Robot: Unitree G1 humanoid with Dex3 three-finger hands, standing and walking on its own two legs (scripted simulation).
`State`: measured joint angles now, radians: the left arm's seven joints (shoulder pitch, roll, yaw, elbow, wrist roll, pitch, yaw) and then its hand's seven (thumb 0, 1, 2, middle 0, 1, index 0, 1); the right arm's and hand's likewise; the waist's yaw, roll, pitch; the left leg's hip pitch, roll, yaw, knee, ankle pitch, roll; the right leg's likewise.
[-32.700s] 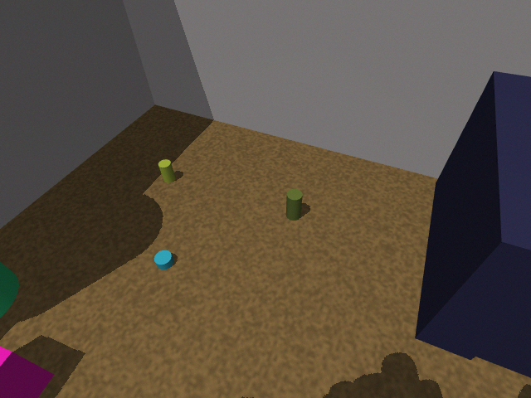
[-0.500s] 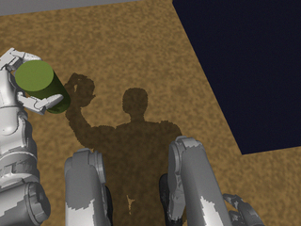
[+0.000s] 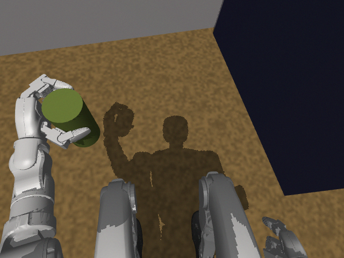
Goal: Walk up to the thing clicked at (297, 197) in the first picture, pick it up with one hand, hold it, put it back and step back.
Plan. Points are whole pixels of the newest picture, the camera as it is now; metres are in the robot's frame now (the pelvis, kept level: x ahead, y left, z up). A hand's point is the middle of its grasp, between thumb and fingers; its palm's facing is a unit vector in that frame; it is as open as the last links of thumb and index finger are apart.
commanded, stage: lift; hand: left
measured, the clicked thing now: (75, 121) +0.43 +0.21 -0.03
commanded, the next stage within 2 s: hold in 1.58 s
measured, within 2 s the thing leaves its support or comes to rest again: neither
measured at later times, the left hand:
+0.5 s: hand (13, 73) +0.40 +0.21 +0.18, palm faces +0.13 -0.99 -0.03, open 10.8 cm
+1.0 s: hand out of the picture +0.39 +0.20 +0.27, palm faces +0.11 -0.99 -0.03, open 10.8 cm
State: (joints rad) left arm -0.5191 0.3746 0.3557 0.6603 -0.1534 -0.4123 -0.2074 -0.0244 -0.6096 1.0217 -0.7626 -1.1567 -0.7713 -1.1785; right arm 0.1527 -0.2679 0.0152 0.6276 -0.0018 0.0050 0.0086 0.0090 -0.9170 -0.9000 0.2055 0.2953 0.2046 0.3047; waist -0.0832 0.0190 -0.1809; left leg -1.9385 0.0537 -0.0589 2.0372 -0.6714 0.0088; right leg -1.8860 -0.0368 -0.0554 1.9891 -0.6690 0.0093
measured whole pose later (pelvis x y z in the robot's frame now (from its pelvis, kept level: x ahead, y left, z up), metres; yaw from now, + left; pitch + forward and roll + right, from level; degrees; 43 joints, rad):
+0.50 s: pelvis +0.03 +0.00 +0.15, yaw +2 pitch +24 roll -4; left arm -0.23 0.28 0.22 0.36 -0.18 -0.27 -0.09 -0.02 -0.61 1.02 -0.76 -1.16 -0.77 -1.18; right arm 0.17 -0.24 0.00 0.61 0.04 -0.05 -0.04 0.01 -0.91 -0.90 0.21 0.30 0.20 0.30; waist -0.05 0.02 -0.17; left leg -1.34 0.06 -0.04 1.54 -0.61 0.00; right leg -1.29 -0.03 -0.06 1.48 -0.60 0.01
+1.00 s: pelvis +0.05 +0.01 +0.23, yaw +3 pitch +15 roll -3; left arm -0.15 0.25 0.17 0.38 -0.18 -0.31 -0.10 -0.02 -0.61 1.02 -0.77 -1.15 -0.78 -1.17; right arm 0.23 -0.22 0.02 0.63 0.03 -0.07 -0.04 0.01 -0.92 -0.90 0.21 0.30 0.20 0.30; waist -0.03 0.01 -0.10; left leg -0.94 0.05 -0.01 1.19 -0.51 0.00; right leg -0.90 -0.03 -0.05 1.14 -0.50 0.02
